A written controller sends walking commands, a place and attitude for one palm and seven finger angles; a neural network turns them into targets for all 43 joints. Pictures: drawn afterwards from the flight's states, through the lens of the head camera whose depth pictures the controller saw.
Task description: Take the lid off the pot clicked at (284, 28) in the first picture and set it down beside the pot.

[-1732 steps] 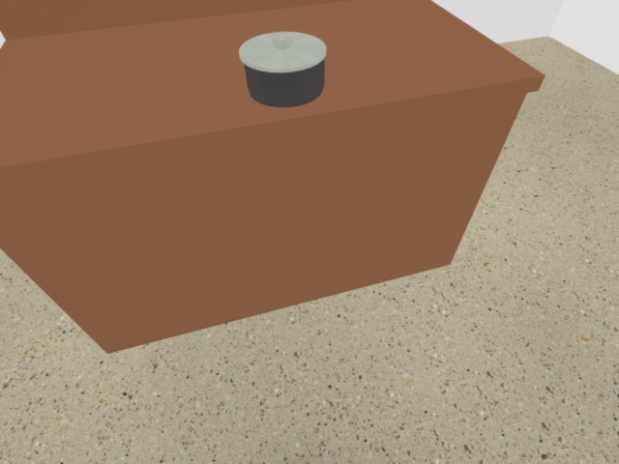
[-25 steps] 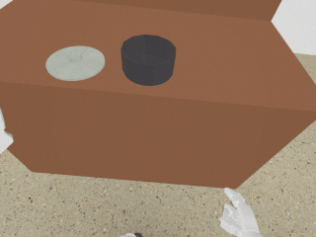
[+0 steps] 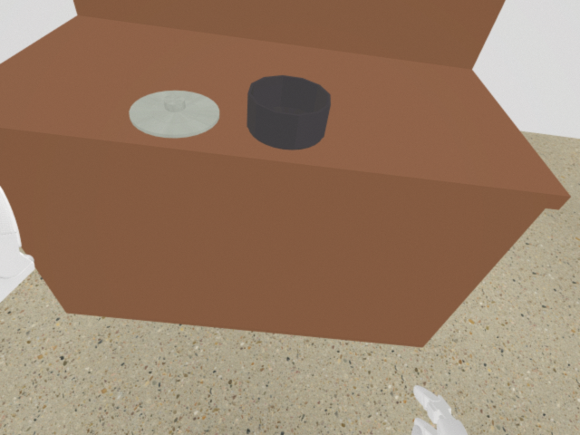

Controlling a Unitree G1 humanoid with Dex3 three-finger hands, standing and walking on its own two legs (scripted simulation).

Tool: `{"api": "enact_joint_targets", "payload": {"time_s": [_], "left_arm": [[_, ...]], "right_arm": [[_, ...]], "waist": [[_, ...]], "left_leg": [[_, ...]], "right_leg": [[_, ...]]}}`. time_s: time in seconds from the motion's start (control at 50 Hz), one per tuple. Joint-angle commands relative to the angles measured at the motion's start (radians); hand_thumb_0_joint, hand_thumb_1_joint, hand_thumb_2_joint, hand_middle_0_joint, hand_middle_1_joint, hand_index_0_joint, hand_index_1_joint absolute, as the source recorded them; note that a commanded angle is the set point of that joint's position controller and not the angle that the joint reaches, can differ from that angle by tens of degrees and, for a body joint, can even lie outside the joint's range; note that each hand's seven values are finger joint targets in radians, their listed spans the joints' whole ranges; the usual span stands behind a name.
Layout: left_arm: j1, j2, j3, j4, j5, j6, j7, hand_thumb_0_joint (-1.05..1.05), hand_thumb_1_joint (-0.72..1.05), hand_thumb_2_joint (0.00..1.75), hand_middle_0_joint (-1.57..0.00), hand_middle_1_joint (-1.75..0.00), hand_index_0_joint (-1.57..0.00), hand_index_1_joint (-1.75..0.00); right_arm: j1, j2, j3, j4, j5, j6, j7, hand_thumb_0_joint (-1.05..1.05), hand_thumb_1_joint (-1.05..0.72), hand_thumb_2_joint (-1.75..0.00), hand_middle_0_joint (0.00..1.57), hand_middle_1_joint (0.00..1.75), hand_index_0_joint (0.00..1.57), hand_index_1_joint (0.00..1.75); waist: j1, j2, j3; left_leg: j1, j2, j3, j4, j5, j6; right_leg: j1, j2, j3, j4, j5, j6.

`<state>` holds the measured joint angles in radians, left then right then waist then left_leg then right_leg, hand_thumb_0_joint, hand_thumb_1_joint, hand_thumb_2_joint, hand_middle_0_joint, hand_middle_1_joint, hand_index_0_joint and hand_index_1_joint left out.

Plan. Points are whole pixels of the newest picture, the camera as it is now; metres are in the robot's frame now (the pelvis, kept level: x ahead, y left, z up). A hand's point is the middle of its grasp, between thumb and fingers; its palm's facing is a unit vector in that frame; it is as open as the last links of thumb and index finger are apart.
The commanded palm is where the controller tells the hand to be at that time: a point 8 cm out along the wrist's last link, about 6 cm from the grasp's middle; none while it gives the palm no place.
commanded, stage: stop stepping back and stand still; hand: left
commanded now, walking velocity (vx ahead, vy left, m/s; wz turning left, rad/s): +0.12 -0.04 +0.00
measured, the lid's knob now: (174, 103) +0.74 +0.29 +0.08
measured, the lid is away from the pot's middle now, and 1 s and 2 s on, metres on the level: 0.25 0.25 0.25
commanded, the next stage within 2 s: let the arm hang, fingers relaxed in 0.98 s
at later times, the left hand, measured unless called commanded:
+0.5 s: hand (68, 260) +0.26 +0.27 +0.15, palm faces +0.36 -0.83 -0.42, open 7.4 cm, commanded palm none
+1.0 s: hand out of the picture +0.03 +0.19 -0.18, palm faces +0.08 -0.96 -0.25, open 7.2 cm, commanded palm none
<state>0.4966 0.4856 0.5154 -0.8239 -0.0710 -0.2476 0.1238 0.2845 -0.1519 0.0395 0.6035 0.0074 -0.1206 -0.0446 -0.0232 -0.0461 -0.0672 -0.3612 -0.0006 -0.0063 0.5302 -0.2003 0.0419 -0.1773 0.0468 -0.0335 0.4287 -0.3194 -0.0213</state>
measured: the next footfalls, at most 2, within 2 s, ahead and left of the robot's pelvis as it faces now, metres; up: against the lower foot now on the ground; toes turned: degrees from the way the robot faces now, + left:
none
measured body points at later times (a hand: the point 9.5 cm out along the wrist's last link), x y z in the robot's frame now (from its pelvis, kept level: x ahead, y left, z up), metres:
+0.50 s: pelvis +0.02 +0.01 +0.00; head +0.03 +0.02 +0.45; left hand +0.23 +0.31 +0.17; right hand +0.19 -0.22 -0.10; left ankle +0.04 +0.09 -0.74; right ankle -0.02 -0.12 -0.73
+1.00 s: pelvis +0.06 -0.01 +0.00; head +0.11 +0.00 +0.44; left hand +0.03 +0.24 -0.16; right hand +0.07 -0.24 -0.16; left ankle +0.04 +0.09 -0.74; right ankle -0.01 -0.13 -0.74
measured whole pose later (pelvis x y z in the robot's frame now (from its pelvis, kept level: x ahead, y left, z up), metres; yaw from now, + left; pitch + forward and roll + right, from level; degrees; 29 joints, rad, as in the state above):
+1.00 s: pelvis +0.06 -0.01 +0.00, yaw +4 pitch +2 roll +0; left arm 0.30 0.23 0.01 1.04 0.00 0.03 0.03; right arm 0.32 -0.16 -0.02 0.99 0.00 0.01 -0.05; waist 0.00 -0.01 0.08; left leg -0.28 -0.03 0.03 0.55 -0.30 0.04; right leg -0.15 0.00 0.00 0.50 -0.36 -0.01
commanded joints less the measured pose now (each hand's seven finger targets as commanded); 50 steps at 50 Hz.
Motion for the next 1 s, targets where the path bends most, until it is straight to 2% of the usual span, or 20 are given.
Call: {"api": "enact_joint_targets", "payload": {"time_s": [0.0,0.06,0.12,0.16,0.22,0.26,0.3,0.38,0.4,0.42,0.44,0.5,0.56,0.62,0.68,0.72,0.8,0.88,0.94,0.98], "left_arm": [[-0.175,0.134,0.084,-0.028,-0.008,-0.014,0.031,0.0,0.9,0.9,-0.2,-0.3,-0.2,-0.3],[-0.161,0.117,0.057,0.037,-0.013,0.007,0.025,0.0,0.9,0.9,-0.2,-0.3,-0.2,-0.3],[-0.188,0.126,0.039,0.029,-0.013,0.006,0.021,0.0,0.9,0.9,-0.2,-0.3,-0.2,-0.3],[-0.229,0.127,0.029,0.021,-0.007,0.004,0.025,0.0,0.9,0.9,-0.2,-0.3,-0.2,-0.3],[-0.26,0.107,0.003,-0.026,-0.003,-0.001,0.018,0.0,0.9,0.9,-0.2,-0.3,-0.2,-0.3],[-0.29,0.109,0.009,-0.094,-0.002,-0.022,0.018,0.0,0.9,0.9,-0.2,-0.3,-0.2,-0.3],[-0.274,0.125,0.031,-0.1,0.012,-0.032,0.025,0.0,0.9,0.9,-0.2,-0.3,-0.2,-0.3],[-0.172,0.139,0.064,-0.14,0.01,-0.044,0.027,0.0,0.9,0.9,-0.2,-0.3,-0.2,-0.3],[-0.09,-0.142,-0.405,0.87,0.088,0.125,-0.093,0.0,0.9,0.9,-0.2,-0.3,-0.2,-0.3],[-0.064,-0.198,-0.381,0.926,0.122,0.226,-0.115,0.0,0.9,0.9,-0.2,-0.3,-0.2,-0.3],[-0.05,-0.235,-0.401,0.912,0.12,0.248,-0.116,0.0,0.9,0.9,-0.2,-0.3,-0.2,-0.3],[-0.146,-0.201,-0.422,1.028,0.114,0.244,-0.12,0.0,0.9,0.9,-0.2,-0.3,-0.2,-0.3],[-0.185,-0.127,-0.416,1.211,0.113,0.242,-0.103,0.0,0.9,0.9,-0.2,-0.3,-0.2,-0.3],[-0.216,-0.098,-0.428,1.383,0.097,0.247,-0.084,0.0,0.9,0.9,-0.2,-0.3,-0.2,-0.3],[-0.249,-0.092,-0.448,1.517,0.092,0.245,-0.079,0.0,0.9,0.9,-0.2,-0.3,-0.2,-0.3],[-0.24,-0.127,-0.444,1.586,0.086,0.244,-0.08,0.0,0.9,0.9,-0.2,-0.3,-0.2,-0.3],[-0.174,-0.204,-0.472,1.693,0.066,0.254,-0.089,0.0,0.9,0.9,-0.2,-0.3,-0.2,-0.3],[-0.188,-0.223,-0.492,1.772,0.067,0.259,-0.095,0.0,0.9,0.9,-0.2,-0.3,-0.2,-0.3],[-0.155,-0.211,-0.497,1.821,0.077,0.247,-0.09,0.0,0.9,0.9,-0.2,-0.3,-0.2,-0.3],[-0.186,-0.189,-0.499,1.827,0.073,0.245,-0.087,0.0,0.9,0.9,-0.2,-0.3,-0.2,-0.3]], "right_arm": [[-0.156,-0.159,-0.077,-0.145,0.001,-0.037,-0.036,0.0,-0.9,-0.9,0.2,0.3,0.2,0.3],[-0.176,-0.153,-0.071,-0.154,0.003,-0.011,-0.037,0.0,-0.9,-0.9,0.2,0.3,0.2,0.3],[-0.177,-0.147,-0.067,-0.145,0.005,0.005,-0.027,0.0,-0.9,-0.9,0.2,0.3,0.2,0.3],[-0.175,-0.147,-0.065,-0.135,0.01,0.008,-0.021,0.0,-0.9,-0.9,0.2,0.3,0.2,0.3],[-0.19,-0.156,-0.059,-0.154,0.008,0.012,-0.025,0.0,-0.9,-0.9,0.2,0.3,0.2,0.3],[-0.21,-0.175,-0.052,-0.178,0.01,-0.011,-0.031,0.0,-0.9,-0.9,0.2,0.3,0.2,0.3],[-0.192,-0.152,-0.044,-0.176,0.011,-0.035,-0.025,0.0,-0.9,-0.9,0.2,0.3,0.2,0.3],[-0.162,-0.148,-0.056,-0.171,0.003,-0.07,-0.014,0.0,-0.9,-0.9,0.2,0.3,0.2,0.3],[-0.161,-0.358,-0.158,0.092,0.026,-0.11,0.034,0.0,-0.9,-0.9,0.2,0.3,0.2,0.3],[-0.068,-0.273,-0.161,0.147,0.0,-0.041,0.046,0.0,-0.9,-0.9,0.2,0.3,0.2,0.3],[-0.055,-0.237,-0.15,0.138,-0.003,-0.029,0.044,0.0,-0.9,-0.9,0.2,0.3,0.2,0.3],[-0.048,-0.231,-0.122,0.134,-0.012,0.034,0.034,0.0,-0.9,-0.9,0.2,0.3,0.2,0.3],[-0.075,-0.209,-0.118,0.143,-0.015,0.054,0.035,0.0,-0.9,-0.9,0.2,0.3,0.2,0.3],[-0.097,-0.166,-0.11,0.147,-0.02,0.084,0.028,0.0,-0.9,-0.9,0.2,0.3,0.2,0.3],[-0.066,-0.132,-0.102,0.194,-0.02,0.109,0.025,0.0,-0.9,-0.9,0.2,0.3,0.2,0.3],[0.005,-0.117,-0.1,0.233,-0.027,0.112,0.022,0.0,-0.9,-0.9,0.2,0.3,0.2,0.3],[0.097,-0.154,-0.1,0.286,-0.024,0.113,-0.009,0.0,-0.9,-0.9,0.2,0.3,0.2,0.3],[0.104,-0.154,-0.096,0.318,-0.017,0.115,-0.021,0.0,-0.9,-0.9,0.2,0.3,0.2,0.3],[0.073,-0.119,-0.091,0.33,-0.004,0.117,-0.008,0.0,-0.9,-0.9,0.2,0.3,0.2,0.3],[0.093,-0.101,-0.089,0.35,-0.005,0.119,0.003,0.0,-0.9,-0.9,0.2,0.3,0.2,0.3]], "waist": [[-0.007,0.153,-0.008],[-0.007,0.042,0.048],[-0.008,-0.117,0.071],[-0.01,-0.12,0.087],[-0.02,0.023,0.166],[-0.007,0.322,0.199],[0.006,0.377,0.15],[0.031,0.195,0.016],[-0.031,0.151,0.071],[-0.012,0.125,-0.071],[-0.007,0.119,-0.101],[0.001,0.0,-0.117],[0.027,-0.195,-0.115],[0.031,-0.256,-0.054],[0.005,0.042,0.067],[-0.023,0.17,0.084],[0.0,0.396,0.007],[0.011,0.178,-0.023],[0.021,0.032,-0.001],[0.001,0.019,0.049]], "left_leg": [[-0.003,0.123,-0.19,-0.249,-0.464,0.011],[-0.019,0.083,-0.124,-0.113,-0.372,0.008],[-0.028,0.034,-0.021,0.184,-0.165,-0.005],[-0.027,0.03,-0.005,0.263,-0.164,-0.01],[0.098,0.068,-0.046,0.026,-0.216,0.01],[0.084,0.163,-0.262,-0.245,-0.363,0.045],[-0.013,0.259,-0.424,-0.404,-0.564,0.072],[0.1,0.213,-0.288,-0.262,-0.101,0.061],[0.09,0.137,-0.219,-0.012,0.3,0.037],[0.17,0.152,-0.157,-0.013,0.392,0.02],[0.209,0.154,-0.159,-0.008,0.496,0.014],[0.185,0.195,-0.278,-0.043,0.472,0.086],[0.047,0.078,-0.121,0.071,0.425,0.022],[-0.086,-0.016,0.007,0.215,-0.052,-0.023],[-0.039,0.012,0.014,0.22,-0.143,-0.028],[0.107,0.063,-0.021,0.042,0.181,-0.01],[0.275,0.223,-0.259,-0.084,0.587,0.131],[0.263,0.251,-0.247,-0.127,0.512,0.148],[0.178,0.124,-0.098,-0.048,0.302,0.036],[0.144,0.086,-0.068,-0.088,0.084,0.008]], "right_leg": [[0.01,-0.01,0.014,-0.048,-0.167,-0.044],[-0.048,-0.081,0.111,-0.12,-0.226,-0.075],[-0.097,-0.235,0.295,-0.24,-0.267,-0.135],[-0.137,-0.296,0.316,-0.255,-0.269,-0.158],[-0.277,-0.214,0.168,-0.161,-0.314,-0.104],[-0.266,-0.047,0.035,0.057,-0.155,-0.028],[-0.165,-0.003,0.03,0.239,-0.084,0.003],[-0.064,-0.029,0.036,0.104,0.013,0.013],[-0.207,-0.084,0.036,0.225,0.214,0.001],[-0.184,-0.099,0.023,0.189,0.094,0.013],[-0.177,-0.081,-0.003,0.18,0.099,0.02],[-0.152,-0.046,0.013,0.209,-0.069,0.016],[0.082,-0.149,0.103,0.099,0.4,-0.032],[0.229,-0.286,0.209,0.041,0.866,-0.121],[0.096,-0.298,0.212,-0.01,0.694,-0.156],[-0.013,-0.226,0.138,0.04,0.491,-0.104],[-0.093,-0.054,-0.001,0.175,0.029,-0.001],[-0.054,-0.055,0.051,0.181,-0.135,0.004],[0.071,-0.109,0.092,-0.041,0.242,-0.011],[0.041,-0.162,0.115,-0.066,0.207,-0.034]]}}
